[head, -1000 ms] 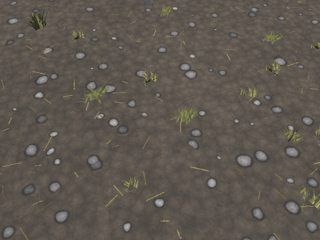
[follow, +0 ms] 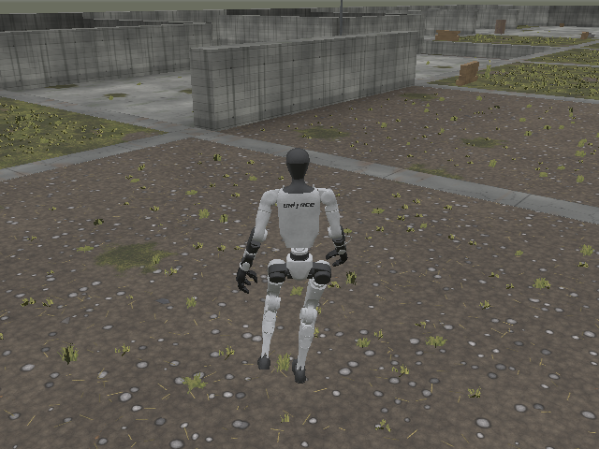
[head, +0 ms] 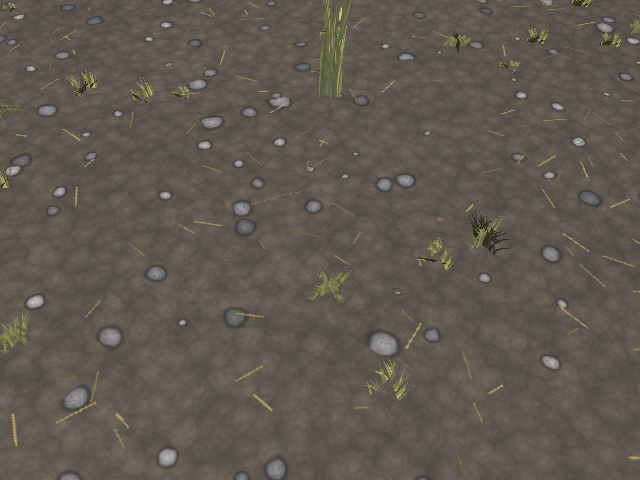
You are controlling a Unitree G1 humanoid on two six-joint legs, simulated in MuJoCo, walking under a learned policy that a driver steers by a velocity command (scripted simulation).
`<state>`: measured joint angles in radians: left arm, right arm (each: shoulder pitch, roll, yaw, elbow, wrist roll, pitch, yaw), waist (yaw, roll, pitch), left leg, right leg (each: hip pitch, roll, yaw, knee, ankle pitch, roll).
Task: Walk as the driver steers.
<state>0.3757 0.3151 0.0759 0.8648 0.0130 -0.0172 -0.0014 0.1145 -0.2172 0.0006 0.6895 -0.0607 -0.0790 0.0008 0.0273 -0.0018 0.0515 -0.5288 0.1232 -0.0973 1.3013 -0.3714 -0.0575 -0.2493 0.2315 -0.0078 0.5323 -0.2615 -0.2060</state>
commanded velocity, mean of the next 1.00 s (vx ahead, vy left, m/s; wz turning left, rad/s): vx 0.29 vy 0.00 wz -0.33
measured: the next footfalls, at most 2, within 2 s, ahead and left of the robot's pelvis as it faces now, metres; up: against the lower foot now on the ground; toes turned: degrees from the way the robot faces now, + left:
left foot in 0.24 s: +0.48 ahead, +0.14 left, +0.00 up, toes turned -14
right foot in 0.62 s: +0.44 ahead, -0.11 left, +0.00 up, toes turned -15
